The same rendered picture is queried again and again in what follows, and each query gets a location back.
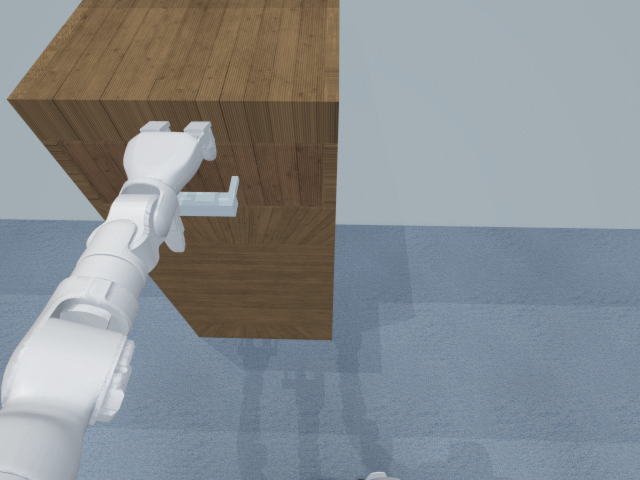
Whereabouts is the robot left forearm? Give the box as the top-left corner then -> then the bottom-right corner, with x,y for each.
1,177 -> 178,408

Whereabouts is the drawer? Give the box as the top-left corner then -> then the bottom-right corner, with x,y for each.
59,141 -> 324,207

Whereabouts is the cabinet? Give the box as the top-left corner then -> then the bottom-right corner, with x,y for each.
7,0 -> 340,340

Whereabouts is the handle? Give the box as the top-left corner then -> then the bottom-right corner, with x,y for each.
177,176 -> 239,217

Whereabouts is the robot left upper arm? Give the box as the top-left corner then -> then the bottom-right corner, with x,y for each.
0,317 -> 136,480

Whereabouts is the robot left hand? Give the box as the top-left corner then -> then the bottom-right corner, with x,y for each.
123,121 -> 216,252

